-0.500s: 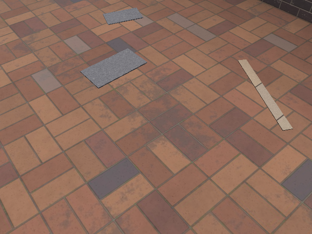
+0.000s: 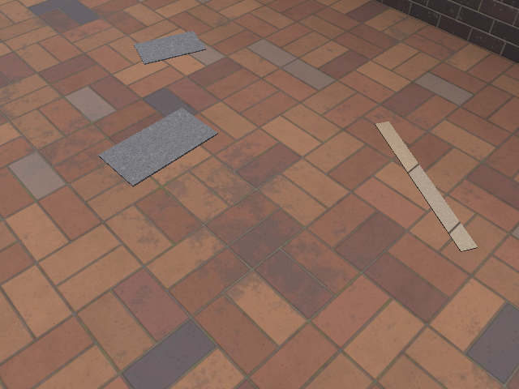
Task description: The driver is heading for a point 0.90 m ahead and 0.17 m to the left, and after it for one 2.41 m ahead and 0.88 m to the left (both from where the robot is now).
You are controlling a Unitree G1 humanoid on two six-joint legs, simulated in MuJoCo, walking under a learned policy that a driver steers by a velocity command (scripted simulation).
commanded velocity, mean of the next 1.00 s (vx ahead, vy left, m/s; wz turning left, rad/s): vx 0.49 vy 0.00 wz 0.33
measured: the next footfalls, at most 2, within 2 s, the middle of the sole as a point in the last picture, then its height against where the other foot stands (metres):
right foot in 0.20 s outside the picture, level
left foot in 0.78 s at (220, 369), level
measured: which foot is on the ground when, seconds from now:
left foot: down 0.00-0.22, up 0.24-0.76, down 0.78-1.00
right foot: up 0.00-0.18, down 0.20-0.80, up 0.82-1.00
